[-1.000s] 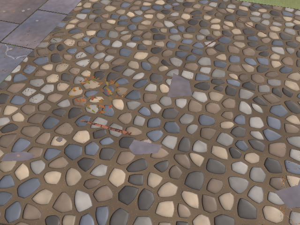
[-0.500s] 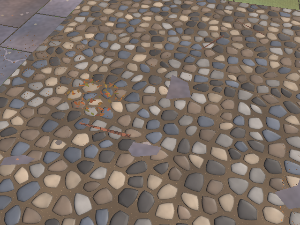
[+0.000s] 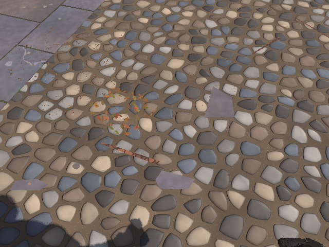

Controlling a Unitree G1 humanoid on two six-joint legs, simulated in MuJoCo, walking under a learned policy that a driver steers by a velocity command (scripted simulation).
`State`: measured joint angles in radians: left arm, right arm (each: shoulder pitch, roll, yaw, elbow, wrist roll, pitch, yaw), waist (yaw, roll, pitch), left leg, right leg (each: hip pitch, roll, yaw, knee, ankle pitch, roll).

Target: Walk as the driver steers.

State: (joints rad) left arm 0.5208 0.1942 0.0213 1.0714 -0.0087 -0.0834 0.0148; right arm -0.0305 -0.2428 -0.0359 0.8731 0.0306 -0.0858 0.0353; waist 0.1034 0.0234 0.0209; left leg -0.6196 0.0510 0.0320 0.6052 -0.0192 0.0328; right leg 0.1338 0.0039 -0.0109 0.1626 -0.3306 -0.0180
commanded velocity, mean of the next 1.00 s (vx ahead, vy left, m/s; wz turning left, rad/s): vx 0.16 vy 0.00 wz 0.00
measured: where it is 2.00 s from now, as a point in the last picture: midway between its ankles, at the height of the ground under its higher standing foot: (195, 182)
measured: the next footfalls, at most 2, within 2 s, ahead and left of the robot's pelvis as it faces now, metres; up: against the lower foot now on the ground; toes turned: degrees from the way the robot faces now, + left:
left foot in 0.10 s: +0.24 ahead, +0.13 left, +0.00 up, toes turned +3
right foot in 0.52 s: +0.36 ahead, -0.10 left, +0.00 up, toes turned -3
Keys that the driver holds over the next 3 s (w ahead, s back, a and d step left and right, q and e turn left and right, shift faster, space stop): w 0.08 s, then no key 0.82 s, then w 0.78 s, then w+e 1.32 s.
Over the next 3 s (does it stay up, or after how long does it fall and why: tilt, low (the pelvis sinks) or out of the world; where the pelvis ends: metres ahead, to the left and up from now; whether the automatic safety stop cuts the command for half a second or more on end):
stays up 1.26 -0.11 0.01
